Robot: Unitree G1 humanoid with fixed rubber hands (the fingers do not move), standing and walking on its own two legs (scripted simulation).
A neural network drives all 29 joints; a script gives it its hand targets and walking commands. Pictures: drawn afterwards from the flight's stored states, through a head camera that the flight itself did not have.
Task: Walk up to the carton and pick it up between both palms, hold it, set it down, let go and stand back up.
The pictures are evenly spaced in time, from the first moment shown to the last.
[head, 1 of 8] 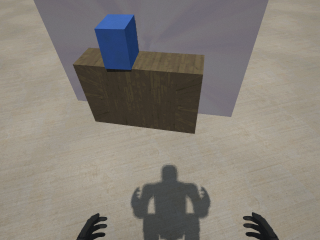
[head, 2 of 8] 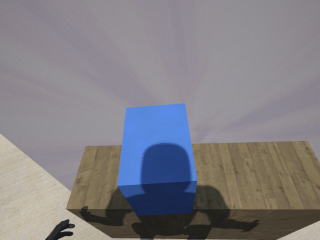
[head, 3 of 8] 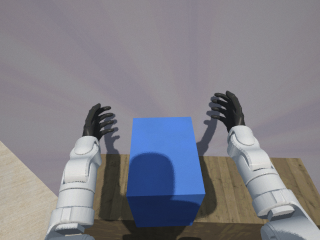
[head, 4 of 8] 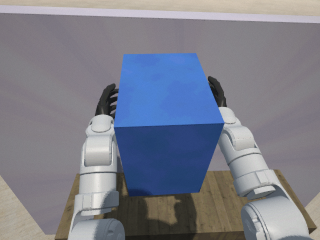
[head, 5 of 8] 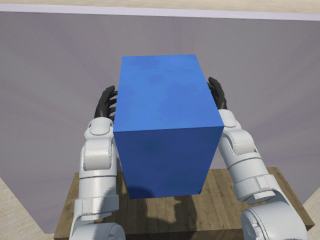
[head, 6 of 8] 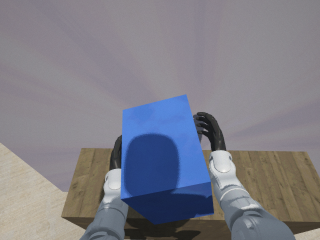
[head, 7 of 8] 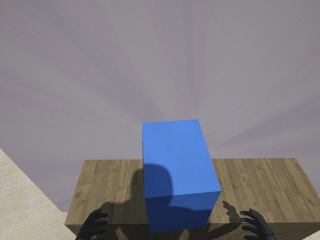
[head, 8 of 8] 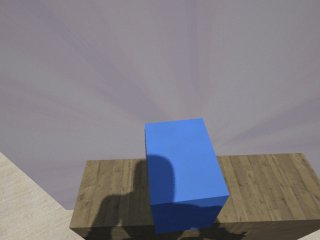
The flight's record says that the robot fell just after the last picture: no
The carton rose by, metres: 0.27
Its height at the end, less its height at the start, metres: +0.00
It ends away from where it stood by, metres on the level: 0.03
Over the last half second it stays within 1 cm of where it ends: yes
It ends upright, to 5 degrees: yes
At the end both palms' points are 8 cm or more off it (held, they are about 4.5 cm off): yes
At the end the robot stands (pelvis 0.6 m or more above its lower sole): yes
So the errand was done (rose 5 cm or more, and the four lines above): yes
